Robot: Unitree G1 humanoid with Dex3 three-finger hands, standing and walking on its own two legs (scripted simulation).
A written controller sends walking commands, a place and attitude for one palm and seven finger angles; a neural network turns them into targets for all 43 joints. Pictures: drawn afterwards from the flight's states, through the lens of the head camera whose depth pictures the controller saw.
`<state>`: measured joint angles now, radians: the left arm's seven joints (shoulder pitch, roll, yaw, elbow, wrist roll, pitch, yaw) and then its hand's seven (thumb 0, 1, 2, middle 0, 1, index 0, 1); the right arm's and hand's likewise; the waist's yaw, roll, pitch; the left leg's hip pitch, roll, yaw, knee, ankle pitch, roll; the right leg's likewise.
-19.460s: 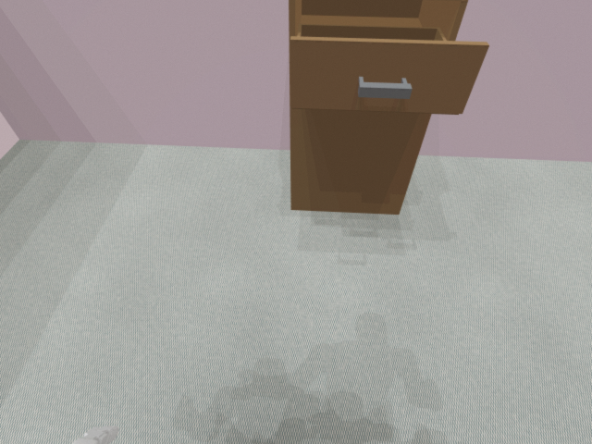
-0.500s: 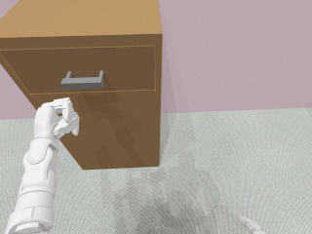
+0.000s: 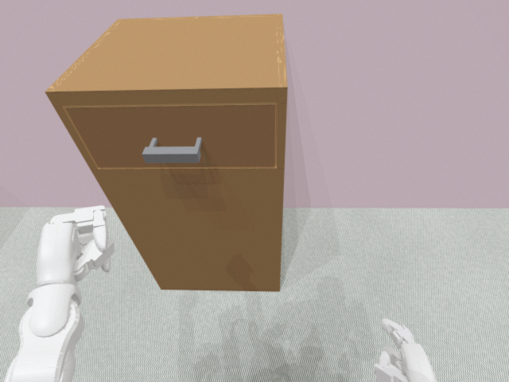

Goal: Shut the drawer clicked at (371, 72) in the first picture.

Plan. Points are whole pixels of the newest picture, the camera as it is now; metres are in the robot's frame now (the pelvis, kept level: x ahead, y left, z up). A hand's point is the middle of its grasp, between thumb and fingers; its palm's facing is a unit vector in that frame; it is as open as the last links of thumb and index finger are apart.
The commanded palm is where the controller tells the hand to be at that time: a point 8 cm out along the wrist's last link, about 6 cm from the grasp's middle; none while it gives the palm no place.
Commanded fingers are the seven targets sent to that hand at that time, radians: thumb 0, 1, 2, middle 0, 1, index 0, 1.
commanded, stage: draw the hand back to the body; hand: left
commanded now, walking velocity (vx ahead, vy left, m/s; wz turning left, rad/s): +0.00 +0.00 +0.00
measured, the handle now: (174, 148) +0.58 +0.24 +0.03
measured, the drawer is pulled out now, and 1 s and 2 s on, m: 0.00 0.00 0.00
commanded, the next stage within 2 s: step back with the hand held close in 0.54 s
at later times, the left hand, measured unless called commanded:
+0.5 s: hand (56, 283) +0.19 +0.24 +0.16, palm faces +0.40 -0.83 -0.40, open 3.3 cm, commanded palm +0.14 +0.28 +0.17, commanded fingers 0.00 0.90 0.90 -1.40 -1.60 -1.40 -1.60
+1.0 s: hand (51, 292) +0.18 +0.26 +0.15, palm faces +0.24 -0.83 -0.50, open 3.3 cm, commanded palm +0.12 +0.30 +0.17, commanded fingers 0.00 0.90 0.90 -1.40 -1.60 -1.40 -1.60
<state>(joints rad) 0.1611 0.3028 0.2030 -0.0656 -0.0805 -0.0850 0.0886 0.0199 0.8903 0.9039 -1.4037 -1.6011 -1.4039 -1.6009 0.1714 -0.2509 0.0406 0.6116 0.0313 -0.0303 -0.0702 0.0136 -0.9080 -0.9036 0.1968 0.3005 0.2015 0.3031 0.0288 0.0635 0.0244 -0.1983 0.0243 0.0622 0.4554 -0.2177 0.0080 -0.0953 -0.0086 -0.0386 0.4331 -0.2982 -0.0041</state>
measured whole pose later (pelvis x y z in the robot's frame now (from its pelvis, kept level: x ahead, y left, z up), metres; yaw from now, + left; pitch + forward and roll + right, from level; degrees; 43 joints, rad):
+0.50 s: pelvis +0.01 +0.00 +0.00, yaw +0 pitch -4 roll +0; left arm 0.54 0.32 0.29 -0.47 -0.08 -0.11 0.09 0.02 0.89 0.90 -1.41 -1.60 -1.41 -1.60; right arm 0.18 -0.24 0.01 0.61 0.01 -0.07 -0.07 0.01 -0.91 -0.90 0.20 0.30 0.20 0.30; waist 0.07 0.08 0.03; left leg -0.13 0.02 0.06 0.42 -0.22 0.01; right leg -0.01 -0.01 -0.04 0.35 -0.28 0.00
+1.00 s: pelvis -0.02 +0.03 +0.00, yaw -1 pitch +1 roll -1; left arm 0.63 0.40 0.34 -0.54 -0.06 -0.16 0.08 0.02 0.88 0.90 -1.40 -1.60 -1.40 -1.60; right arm 0.17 -0.24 -0.02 0.53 0.01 0.04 -0.07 0.01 -0.91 -0.90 0.20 0.30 0.20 0.30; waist 0.00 0.03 0.05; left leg -0.27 0.01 0.09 0.43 -0.17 0.04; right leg -0.17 -0.02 -0.01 0.39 -0.23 0.03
